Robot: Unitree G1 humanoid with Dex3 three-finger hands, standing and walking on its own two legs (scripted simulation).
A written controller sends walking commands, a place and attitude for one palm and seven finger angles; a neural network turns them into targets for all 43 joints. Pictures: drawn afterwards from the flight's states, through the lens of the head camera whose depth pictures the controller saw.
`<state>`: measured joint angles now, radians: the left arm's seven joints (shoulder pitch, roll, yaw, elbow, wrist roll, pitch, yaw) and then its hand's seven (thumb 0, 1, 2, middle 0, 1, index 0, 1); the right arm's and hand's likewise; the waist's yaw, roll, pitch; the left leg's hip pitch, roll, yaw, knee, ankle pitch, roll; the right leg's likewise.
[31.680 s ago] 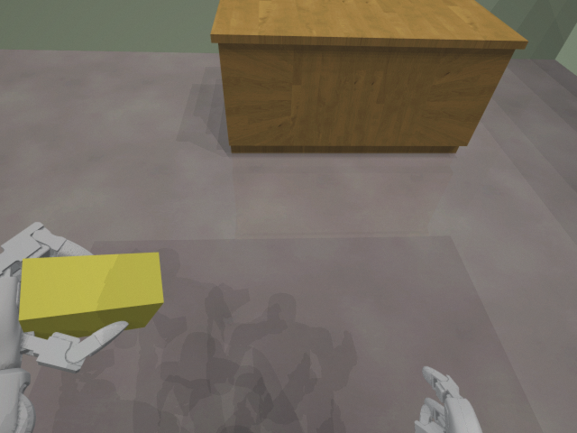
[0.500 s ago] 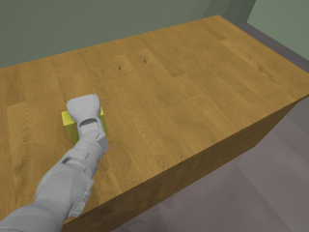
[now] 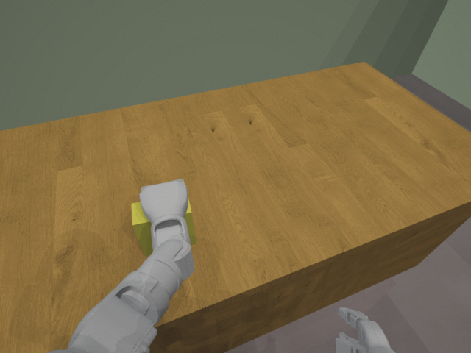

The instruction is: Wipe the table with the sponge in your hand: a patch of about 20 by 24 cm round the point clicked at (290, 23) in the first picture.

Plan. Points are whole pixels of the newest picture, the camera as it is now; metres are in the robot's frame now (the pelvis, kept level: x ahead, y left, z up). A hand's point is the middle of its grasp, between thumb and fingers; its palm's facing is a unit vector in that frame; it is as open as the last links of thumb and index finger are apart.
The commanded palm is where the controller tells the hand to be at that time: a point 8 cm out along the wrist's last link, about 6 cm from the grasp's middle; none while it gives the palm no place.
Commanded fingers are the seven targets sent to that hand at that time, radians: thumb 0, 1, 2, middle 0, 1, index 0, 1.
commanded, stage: wipe back along the third lane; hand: left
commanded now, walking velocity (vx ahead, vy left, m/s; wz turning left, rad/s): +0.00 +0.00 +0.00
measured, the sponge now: (167, 229) +0.36 +0.18 -0.04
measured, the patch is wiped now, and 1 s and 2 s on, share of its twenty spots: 1.00 1.00 1.00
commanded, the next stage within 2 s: slide back across to the middle lane in 1.52 s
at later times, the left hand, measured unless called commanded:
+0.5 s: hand (174, 236) +0.33 +0.15 +0.00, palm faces -0.06 -0.02 -1.00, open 9.8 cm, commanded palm +0.28 +0.12 +0.03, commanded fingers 0.00 0.10 1.30 -1.20 -1.60 -1.20 -1.60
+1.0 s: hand (179, 256) +0.29 +0.13 +0.00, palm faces -0.05 -0.05 -1.00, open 9.8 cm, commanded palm +0.24 +0.12 +0.03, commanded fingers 0.00 0.10 1.30 -1.20 -1.60 -1.20 -1.60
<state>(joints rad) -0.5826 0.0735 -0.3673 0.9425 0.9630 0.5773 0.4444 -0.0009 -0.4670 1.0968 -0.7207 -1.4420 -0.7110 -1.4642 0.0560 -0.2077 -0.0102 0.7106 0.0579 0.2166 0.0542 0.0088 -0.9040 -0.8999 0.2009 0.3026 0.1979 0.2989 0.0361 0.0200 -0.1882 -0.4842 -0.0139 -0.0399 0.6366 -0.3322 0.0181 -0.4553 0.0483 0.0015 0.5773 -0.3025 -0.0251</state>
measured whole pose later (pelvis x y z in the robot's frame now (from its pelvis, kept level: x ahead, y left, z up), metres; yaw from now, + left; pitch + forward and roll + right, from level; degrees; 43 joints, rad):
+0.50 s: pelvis -0.02 -0.02 +0.00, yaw +0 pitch +7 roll +0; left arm -0.45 0.08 -0.40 0.81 0.96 0.58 0.42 0.00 -0.47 1.10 -0.72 -1.44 -0.71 -1.46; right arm 0.09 -0.22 -0.01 0.71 0.07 0.23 0.04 0.01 -0.90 -0.90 0.20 0.30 0.20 0.30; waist 0.05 0.04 -0.16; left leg -0.42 -0.01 -0.04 0.60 -0.30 0.00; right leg -0.41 0.05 0.00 0.58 -0.29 -0.05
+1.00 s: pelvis -0.02 -0.02 +0.00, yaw +0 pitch +4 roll +0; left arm -0.27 0.08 -0.47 0.60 0.99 0.60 0.38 0.02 -0.47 1.09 -0.72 -1.44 -0.71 -1.46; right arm 0.01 -0.23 0.00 0.67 0.09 0.22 0.05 0.01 -0.90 -0.90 0.20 0.30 0.20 0.30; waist 0.08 0.04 -0.15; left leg -0.36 0.00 -0.03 0.59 -0.30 -0.01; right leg -0.36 0.06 0.01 0.59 -0.30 -0.06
